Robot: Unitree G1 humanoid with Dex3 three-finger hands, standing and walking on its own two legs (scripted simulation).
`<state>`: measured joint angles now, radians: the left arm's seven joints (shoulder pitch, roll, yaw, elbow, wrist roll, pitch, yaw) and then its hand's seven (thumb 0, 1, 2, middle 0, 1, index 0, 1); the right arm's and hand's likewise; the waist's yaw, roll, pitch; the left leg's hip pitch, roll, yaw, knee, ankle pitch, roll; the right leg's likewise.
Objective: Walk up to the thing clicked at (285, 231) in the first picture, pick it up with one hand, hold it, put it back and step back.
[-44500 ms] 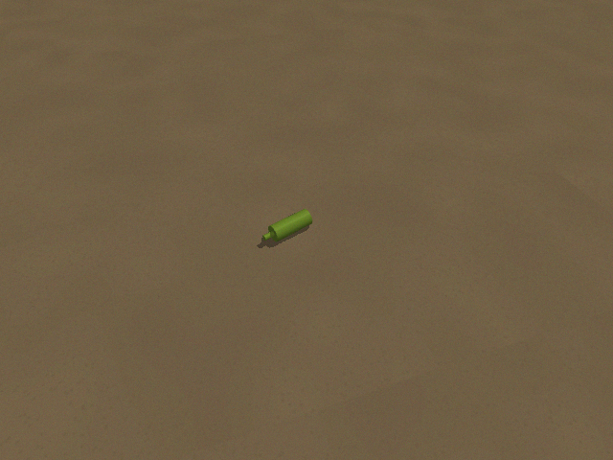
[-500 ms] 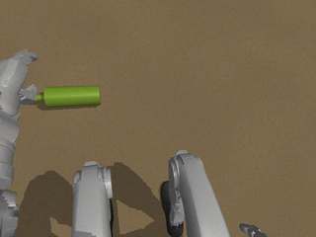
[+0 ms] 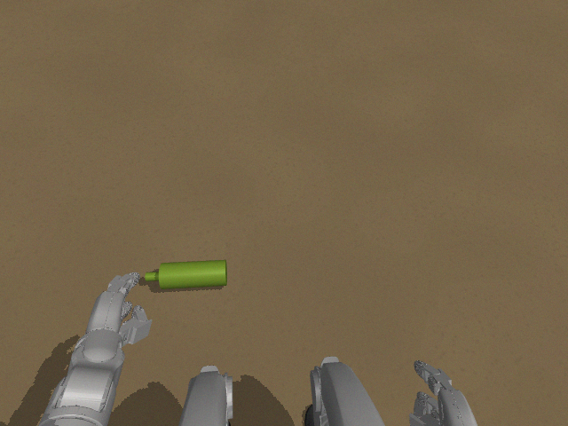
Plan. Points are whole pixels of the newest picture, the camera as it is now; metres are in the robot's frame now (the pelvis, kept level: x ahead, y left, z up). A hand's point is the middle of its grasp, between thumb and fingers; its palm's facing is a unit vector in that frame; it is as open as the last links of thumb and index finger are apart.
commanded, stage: home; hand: left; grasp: from above
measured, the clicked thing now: (186, 274) +0.59 +0.23 -0.57
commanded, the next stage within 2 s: none
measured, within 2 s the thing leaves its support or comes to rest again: neither
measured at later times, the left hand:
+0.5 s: hand (99, 389) +0.21 +0.19 +0.05, palm faces +0.11 -0.97 -0.20, open 7.4 cm
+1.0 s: hand (87, 378) +0.22 +0.20 +0.05, palm faces +0.08 -0.98 -0.19, open 7.4 cm
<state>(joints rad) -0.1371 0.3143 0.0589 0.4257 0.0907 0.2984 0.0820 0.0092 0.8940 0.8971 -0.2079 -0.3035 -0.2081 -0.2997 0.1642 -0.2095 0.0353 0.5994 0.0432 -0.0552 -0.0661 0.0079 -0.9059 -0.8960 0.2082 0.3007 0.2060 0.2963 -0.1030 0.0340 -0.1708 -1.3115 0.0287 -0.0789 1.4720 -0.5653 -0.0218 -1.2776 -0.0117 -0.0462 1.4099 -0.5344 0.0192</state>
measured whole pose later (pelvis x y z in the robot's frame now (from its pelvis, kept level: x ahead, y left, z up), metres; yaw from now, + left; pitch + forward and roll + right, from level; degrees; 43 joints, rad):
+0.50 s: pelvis +0.06 +0.00 +0.10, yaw +2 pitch +11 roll -3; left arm 0.50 0.22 0.04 -0.11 -0.07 0.44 0.04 0.01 0.90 0.90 -0.20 -0.30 -0.20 -0.30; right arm 0.28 -0.22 0.03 0.52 0.03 -0.19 -0.19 0.01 -0.91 -0.90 0.21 0.30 0.20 0.30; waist -0.05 0.05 -0.19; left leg -0.72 0.04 -0.08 1.01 -0.48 -0.02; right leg -0.67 -0.01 -0.06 0.93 -0.45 0.02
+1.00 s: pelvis +0.07 +0.01 +0.10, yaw +2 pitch +10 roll -4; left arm 0.50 0.23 0.03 -0.14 -0.05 0.45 0.03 0.01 0.90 0.90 -0.20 -0.30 -0.20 -0.30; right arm 0.30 -0.21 0.04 0.55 0.01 -0.23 -0.18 0.01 -0.90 -0.90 0.21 0.30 0.21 0.30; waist -0.04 0.04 -0.16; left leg -0.69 0.03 -0.07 1.03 -0.51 0.00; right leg -0.64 -0.02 -0.05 0.92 -0.46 0.04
